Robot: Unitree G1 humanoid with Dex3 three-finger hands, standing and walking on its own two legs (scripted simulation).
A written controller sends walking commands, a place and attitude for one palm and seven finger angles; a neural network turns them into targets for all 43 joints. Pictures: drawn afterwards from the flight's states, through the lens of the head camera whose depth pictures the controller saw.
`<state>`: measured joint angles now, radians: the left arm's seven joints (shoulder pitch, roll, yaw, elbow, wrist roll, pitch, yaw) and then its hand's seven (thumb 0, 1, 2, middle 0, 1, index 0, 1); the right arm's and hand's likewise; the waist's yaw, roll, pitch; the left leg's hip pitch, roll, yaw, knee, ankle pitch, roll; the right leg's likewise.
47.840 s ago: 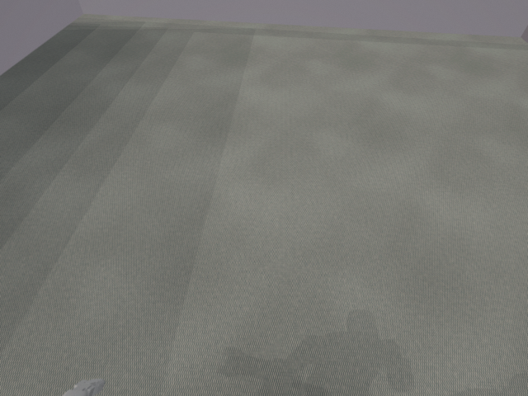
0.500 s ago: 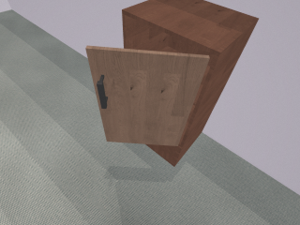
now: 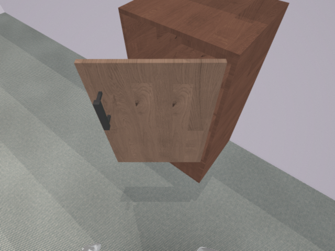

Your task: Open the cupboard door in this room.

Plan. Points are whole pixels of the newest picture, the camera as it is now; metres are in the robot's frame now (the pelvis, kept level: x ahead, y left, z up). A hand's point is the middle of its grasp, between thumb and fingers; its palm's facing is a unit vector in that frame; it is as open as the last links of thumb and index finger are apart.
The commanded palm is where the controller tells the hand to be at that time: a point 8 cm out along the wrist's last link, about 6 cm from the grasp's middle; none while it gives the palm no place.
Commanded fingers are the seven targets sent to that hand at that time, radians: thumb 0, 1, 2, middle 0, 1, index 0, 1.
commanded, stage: come to a stop and stand still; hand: left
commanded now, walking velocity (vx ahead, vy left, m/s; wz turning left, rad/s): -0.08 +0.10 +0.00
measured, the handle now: (103, 111) +0.52 +0.23 -0.04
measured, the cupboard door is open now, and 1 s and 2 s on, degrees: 38 38 38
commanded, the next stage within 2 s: look again from close up in 0.48 s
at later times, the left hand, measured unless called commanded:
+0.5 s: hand out of the picture -0.01 +0.25 -0.16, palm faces +0.02 -0.96 -0.29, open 7.4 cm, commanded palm none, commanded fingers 0.00 0.90 0.90 -0.20 -0.30 -0.20 -0.30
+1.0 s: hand out of the picture +0.09 +0.24 -0.14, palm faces -0.04 -0.95 -0.29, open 7.4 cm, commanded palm none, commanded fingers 0.00 0.90 0.90 -0.20 -0.30 -0.20 -0.30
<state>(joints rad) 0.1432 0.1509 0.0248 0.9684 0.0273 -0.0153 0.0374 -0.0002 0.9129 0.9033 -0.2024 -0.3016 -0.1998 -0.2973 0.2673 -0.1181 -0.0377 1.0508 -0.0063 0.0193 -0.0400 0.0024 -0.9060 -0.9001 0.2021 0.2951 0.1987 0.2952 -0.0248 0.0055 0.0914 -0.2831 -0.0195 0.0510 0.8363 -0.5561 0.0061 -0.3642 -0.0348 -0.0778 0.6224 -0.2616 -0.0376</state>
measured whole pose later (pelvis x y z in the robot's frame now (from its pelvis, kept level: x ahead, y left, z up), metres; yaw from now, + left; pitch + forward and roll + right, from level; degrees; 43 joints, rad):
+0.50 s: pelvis -0.03 +0.03 +0.00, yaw -1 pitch -2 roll +0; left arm 0.37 0.23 0.02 0.92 0.03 0.03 0.01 0.00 0.91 0.90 -0.20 -0.30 -0.20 -0.30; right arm 0.23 -0.22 -0.03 0.86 -0.02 0.02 -0.01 0.00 -0.90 -0.90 0.20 0.29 0.20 0.30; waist 0.02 0.03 0.00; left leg -0.26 -0.01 0.07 0.66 -0.37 0.03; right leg -0.38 -0.05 -0.02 0.64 -0.23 0.02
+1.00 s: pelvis +0.00 +0.02 +0.01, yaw +0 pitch -2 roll +1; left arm 0.14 0.28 0.00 1.02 0.01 -0.01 0.01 0.00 0.90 0.90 -0.20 -0.30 -0.20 -0.30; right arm 0.21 -0.29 -0.02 1.07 -0.02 -0.01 -0.01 0.00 -0.90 -0.90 0.20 0.29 0.20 0.30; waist -0.02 0.00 0.03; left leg -0.14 0.00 0.05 0.45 -0.29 0.01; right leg -0.27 -0.05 -0.05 0.47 -0.17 0.01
